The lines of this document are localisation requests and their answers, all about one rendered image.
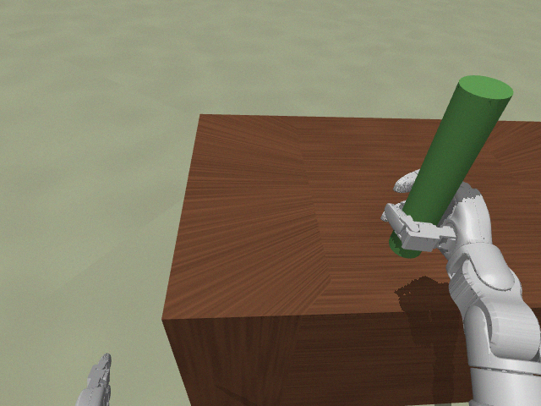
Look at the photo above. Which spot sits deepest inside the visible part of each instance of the left robot hand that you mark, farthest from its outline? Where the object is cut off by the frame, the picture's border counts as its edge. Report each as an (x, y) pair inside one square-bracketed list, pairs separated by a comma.
[(98, 391)]

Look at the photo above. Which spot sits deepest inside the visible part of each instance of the right robot hand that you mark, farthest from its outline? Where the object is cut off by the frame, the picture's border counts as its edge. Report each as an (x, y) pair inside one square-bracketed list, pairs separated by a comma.
[(466, 220)]

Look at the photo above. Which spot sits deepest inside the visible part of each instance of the right robot arm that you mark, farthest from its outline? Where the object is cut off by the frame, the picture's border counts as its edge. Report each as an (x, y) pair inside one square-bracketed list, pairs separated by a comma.
[(503, 336)]

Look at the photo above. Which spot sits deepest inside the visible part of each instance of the can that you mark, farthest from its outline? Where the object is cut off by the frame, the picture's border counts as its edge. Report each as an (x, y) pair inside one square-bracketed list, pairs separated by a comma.
[(474, 109)]

